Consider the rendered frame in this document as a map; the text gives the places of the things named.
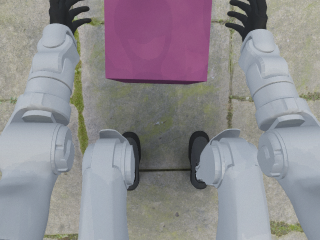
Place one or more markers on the left robot foot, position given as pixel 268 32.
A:
pixel 133 140

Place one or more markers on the robot right upper arm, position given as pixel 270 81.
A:
pixel 292 156

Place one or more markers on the carton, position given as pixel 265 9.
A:
pixel 157 41

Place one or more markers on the robot right hand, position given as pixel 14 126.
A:
pixel 256 16

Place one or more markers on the robot left forearm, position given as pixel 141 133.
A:
pixel 50 81

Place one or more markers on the robot right shin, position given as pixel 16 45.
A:
pixel 228 133

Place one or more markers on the robot right forearm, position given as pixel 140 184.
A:
pixel 271 86

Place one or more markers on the robot left upper arm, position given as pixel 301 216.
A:
pixel 32 156

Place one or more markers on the robot left hand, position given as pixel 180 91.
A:
pixel 60 13

